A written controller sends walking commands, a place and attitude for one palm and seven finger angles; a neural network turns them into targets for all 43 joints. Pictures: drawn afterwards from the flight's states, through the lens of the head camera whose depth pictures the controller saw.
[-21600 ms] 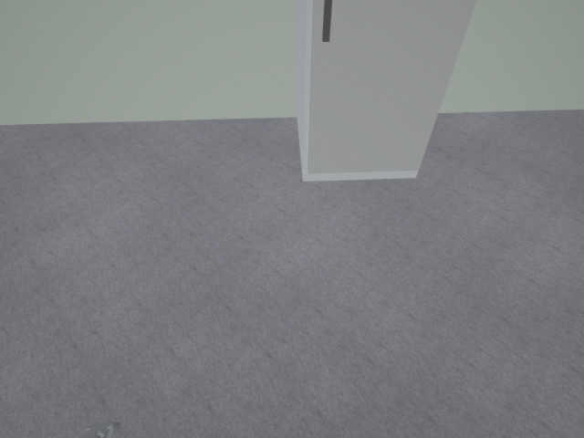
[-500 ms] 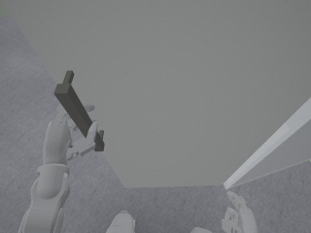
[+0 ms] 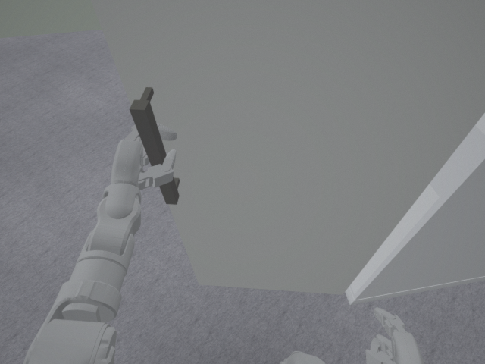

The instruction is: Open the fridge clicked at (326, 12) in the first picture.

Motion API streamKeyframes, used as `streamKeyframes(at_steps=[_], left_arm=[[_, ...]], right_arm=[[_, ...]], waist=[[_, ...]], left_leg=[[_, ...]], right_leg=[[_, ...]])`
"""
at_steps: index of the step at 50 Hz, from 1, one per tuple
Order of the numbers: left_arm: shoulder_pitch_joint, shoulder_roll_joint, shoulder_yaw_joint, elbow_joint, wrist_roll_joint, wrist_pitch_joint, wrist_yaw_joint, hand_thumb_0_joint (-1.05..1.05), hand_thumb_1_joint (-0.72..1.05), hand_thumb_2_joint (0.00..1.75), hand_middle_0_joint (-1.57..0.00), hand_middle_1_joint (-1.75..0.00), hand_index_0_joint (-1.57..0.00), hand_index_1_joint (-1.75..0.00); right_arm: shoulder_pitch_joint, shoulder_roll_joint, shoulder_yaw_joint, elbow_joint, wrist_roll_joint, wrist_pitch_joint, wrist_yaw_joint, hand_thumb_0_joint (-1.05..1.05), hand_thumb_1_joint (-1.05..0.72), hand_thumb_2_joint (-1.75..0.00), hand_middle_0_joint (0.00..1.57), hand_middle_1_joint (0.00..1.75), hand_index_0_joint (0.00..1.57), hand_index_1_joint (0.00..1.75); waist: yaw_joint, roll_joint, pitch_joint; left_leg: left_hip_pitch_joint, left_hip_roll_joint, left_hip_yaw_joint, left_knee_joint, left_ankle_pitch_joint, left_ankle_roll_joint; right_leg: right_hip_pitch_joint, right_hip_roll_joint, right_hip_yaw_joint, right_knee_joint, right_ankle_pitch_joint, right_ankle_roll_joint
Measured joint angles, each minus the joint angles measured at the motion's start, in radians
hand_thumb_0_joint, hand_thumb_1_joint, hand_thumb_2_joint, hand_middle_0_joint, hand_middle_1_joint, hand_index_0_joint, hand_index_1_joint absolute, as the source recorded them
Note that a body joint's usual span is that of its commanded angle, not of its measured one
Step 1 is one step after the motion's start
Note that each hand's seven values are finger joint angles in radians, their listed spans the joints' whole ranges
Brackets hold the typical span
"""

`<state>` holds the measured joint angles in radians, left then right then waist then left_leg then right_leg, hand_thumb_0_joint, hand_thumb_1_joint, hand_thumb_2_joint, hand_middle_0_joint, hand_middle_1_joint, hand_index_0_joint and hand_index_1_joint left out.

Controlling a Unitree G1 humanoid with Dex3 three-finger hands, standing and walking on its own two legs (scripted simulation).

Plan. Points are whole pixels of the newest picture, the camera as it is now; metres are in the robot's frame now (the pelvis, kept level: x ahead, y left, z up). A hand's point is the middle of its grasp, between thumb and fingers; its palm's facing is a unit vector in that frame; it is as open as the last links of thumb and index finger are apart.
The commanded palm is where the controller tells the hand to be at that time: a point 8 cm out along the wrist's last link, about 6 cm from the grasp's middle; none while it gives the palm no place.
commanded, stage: stop walking and hold the door back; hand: left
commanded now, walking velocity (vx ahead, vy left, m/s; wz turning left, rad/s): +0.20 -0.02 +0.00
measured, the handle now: (161, 152) +0.45 +0.16 +0.09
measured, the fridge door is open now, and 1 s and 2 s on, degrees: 76 75 74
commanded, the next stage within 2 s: loosen the grip on the handle in 0.84 s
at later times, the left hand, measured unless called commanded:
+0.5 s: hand (168, 158) +0.43 +0.15 +0.10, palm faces +0.02 -0.98 -0.21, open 6.0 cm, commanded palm +0.39 +0.22 +0.09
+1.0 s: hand (164, 163) +0.41 +0.15 +0.10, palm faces -0.03 -0.97 -0.22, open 6.3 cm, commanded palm +0.38 +0.21 +0.10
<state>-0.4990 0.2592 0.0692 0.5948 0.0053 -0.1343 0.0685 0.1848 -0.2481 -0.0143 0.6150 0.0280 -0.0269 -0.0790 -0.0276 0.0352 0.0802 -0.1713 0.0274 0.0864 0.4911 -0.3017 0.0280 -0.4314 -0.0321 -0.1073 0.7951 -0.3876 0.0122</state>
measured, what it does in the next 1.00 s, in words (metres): steps on the spot: left foot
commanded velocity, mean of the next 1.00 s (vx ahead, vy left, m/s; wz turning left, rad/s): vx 0.02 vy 0.01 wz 0.00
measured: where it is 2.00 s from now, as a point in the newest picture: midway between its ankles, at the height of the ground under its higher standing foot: outside the picture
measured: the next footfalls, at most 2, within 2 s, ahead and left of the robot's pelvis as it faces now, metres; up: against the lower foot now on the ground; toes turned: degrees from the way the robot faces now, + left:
left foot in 0.32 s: +0.08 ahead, +0.15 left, +0.00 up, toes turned +2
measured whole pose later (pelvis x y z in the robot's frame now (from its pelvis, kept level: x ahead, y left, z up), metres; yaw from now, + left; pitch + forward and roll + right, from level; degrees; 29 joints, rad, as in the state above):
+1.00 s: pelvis +0.02 +0.03 +0.00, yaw -5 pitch +0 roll +0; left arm -0.40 0.26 0.11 0.44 0.02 -0.15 -0.01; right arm 0.18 -0.19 -0.01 0.64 0.02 -0.06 -0.07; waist -0.01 -0.03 0.05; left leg -0.28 0.06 0.12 0.52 -0.24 -0.01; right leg -0.31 -0.04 0.01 0.53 -0.22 0.02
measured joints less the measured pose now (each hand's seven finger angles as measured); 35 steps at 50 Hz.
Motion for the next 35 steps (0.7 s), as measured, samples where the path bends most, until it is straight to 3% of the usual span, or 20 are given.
streamKeyframes(at_steps=[3, 4, 6, 9, 13, 17, 21, 25, 29, 35], left_arm=[[-0.068, 0.009, 0.005, 0.060, -0.001, 0.019, -0.018, -0.03, 0.60, 0.80, -0.45, -1.40, -0.43, -1.40], [-0.087, 0.015, 0.016, 0.067, -0.001, 0.021, -0.021, -0.03, 0.59, 0.80, -0.45, -1.40, -0.43, -1.40], [-0.104, 0.013, 0.055, 0.072, -0.002, 0.016, -0.019, -0.02, 0.61, 0.80, -0.45, -1.40, -0.44, -1.40], [-0.108, 0.020, 0.098, 0.081, -0.003, 0.009, -0.029, -0.03, 0.63, 0.79, -0.45, -1.40, -0.44, -1.40], [-0.077, 0.040, 0.142, 0.062, 0.002, -0.009, -0.039, -0.02, 0.62, 0.79, -0.45, -1.40, -0.44, -1.40], [-0.033, 0.036, 0.150, 0.000, -0.008, -0.019, -0.034, 0.01, 0.63, 0.79, -0.45, -1.40, -0.44, -1.40], [0.013, 0.025, 0.139, -0.062, -0.013, -0.028, -0.033, 0.01, 0.64, 0.78, -0.45, -1.40, -0.41, -1.40], [0.086, 0.018, 0.128, -0.162, -0.011, -0.020, -0.025, 0.01, 0.64, 0.77, -0.45, -1.40, -0.39, -1.40], [0.149, 0.007, 0.105, -0.226, -0.019, -0.021, -0.018, 0.01, 0.64, 0.77, -0.45, -1.40, -0.38, -1.40], [0.187, -0.010, 0.060, -0.259, -0.021, -0.027, -0.013, 0.00, 0.62, 0.76, -0.45, -1.40, -0.41, -1.40]], right_arm=[[0.067, 0.022, 0.022, 0.028, 0.010, 0.005, -0.001, 0.01, -0.90, -0.90, 0.20, 0.30, 0.20, 0.30], [0.073, 0.027, 0.029, 0.041, 0.010, 0.009, -0.002, 0.01, -0.90, -0.90, 0.21, 0.30, 0.20, 0.30], [0.058, 0.024, 0.025, 0.079, 0.008, 0.015, -0.004, 0.01, -0.90, -0.90, 0.21, 0.30, 0.20, 0.30], [0.051, 0.020, 0.018, 0.121, 0.004, 0.009, -0.006, 0.01, -0.90, -0.90, 0.21, 0.30, 0.20, 0.30], [0.065, 0.009, 0.030, 0.120, -0.009, -0.005, -0.013, 0.01, -0.90, -0.90, 0.21, 0.30, 0.20, 0.30], [0.085, -0.024, 0.016, 0.091, -0.015, -0.023, -0.015, 0.01, -0.90, -0.90, 0.21, 0.30, 0.20, 0.30], [0.088, -0.011, -0.003, 0.068, -0.007, -0.018, -0.013, 0.01, -0.90, -0.90, 0.21, 0.30, 0.20, 0.30], [0.080, 0.017, 0.008, 0.042, -0.008, -0.019, -0.003, 0.01, -0.90, -0.90, 0.20, 0.30, 0.20, 0.30], [0.050, 0.037, 0.019, 0.037, -0.008, -0.012, -0.006, 0.01, -0.90, -0.90, 0.21, 0.30, 0.20, 0.30], [-0.001, 0.043, 0.027, 0.027, -0.011, -0.008, -0.016, 0.01, -0.90, -0.90, 0.21, 0.30, 0.20, 0.30]], waist=[[0.016, 0.003, 0.000], [0.022, -0.003, 0.005], [0.002, 0.024, 0.042], [-0.023, 0.013, 0.073], [-0.058, -0.034, 0.080], [-0.085, -0.029, 0.069], [-0.074, -0.035, 0.058], [-0.066, -0.025, 0.046], [-0.057, -0.030, 0.023], [-0.025, -0.029, 0.001]], left_leg=[[-0.044, 0.008, -0.009, 0.094, -0.045, -0.020], [-0.077, 0.007, -0.007, 0.169, -0.082, -0.023], [-0.147, 0.001, -0.054, 0.356, -0.185, -0.032], [-0.227, -0.021, -0.066, 0.514, -0.197, -0.042], [-0.200, -0.003, -0.020, 0.318, -0.128, -0.043], [-0.101, 0.020, -0.002, 0.050, 0.079, -0.039], [-0.115, 0.033, 0.020, 0.096, 0.050, -0.030], [-0.127, 0.055, 0.021, 0.126, 0.015, -0.038], [-0.120, 0.048, 0.028, 0.113, 0.012, -0.040], [-0.106, 0.041, 0.041, 0.083, 0.018, -0.031]], right_leg=[[0.108, 0.011, 0.015, -0.190, 0.054, -0.013], [0.110, 0.010, 0.025, -0.218, 0.149, -0.029], [0.096, 0.021, 0.022, -0.172, 0.160, -0.046], [0.103, 0.006, 0.047, -0.179, 0.142, -0.041], [0.115, -0.021, 0.090, -0.217, 0.168, -0.022], [0.107, -0.009, 0.105, -0.193, 0.154, 0.003], [0.102, 0.000, 0.119, -0.175, 0.093, 0.000], [0.120, 0.013, 0.106, -0.217, 0.166, 0.007], [0.119, 0.007, 0.112, -0.213, 0.135, 0.012], [0.127, 0.002, 0.123, -0.238, 0.143, 0.021]])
